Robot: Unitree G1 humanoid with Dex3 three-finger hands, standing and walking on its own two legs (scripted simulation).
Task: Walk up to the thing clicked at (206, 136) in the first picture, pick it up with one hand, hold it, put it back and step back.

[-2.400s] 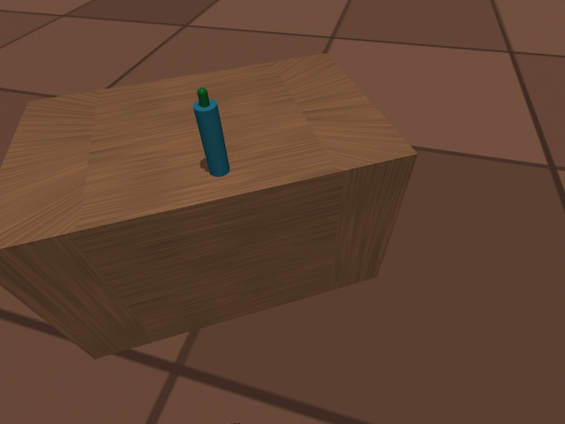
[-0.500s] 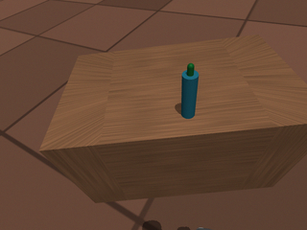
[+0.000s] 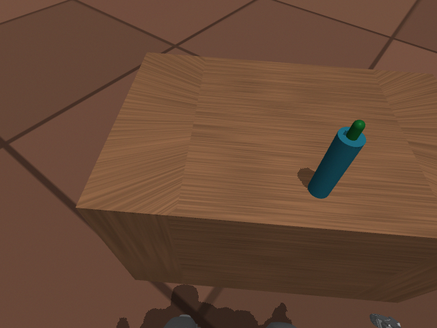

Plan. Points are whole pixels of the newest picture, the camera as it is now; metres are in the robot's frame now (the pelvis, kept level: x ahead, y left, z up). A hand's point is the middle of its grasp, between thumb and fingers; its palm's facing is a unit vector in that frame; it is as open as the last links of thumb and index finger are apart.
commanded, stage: walk up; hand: right
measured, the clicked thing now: (336, 160) +0.46 -0.22 +0.02
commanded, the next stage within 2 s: stand in 1.32 s
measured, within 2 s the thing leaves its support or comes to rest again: neither
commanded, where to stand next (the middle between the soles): +0.05 -0.04 m, yaw -3 degrees
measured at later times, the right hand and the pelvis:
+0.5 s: hand out of the picture +0.07 -0.29 -0.14, palm faces +0.01 +0.93 -0.37, open 7.4 cm; pelvis -0.01 -0.02 +0.01, yaw -2 degrees
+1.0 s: hand out of the picture +0.08 -0.27 -0.12, palm faces +0.01 +0.93 -0.38, open 7.4 cm; pelvis +0.01 -0.01 +0.02, yaw -2 degrees
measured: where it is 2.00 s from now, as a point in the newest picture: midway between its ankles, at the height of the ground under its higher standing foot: outside the picture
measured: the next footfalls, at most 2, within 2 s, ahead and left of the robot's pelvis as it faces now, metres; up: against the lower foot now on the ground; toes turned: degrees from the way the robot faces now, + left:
right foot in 0.18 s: +0.01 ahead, -0.15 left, +0.00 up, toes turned -3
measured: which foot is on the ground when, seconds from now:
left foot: down 0.00-1.00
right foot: up 0.00-0.16, down 0.18-1.00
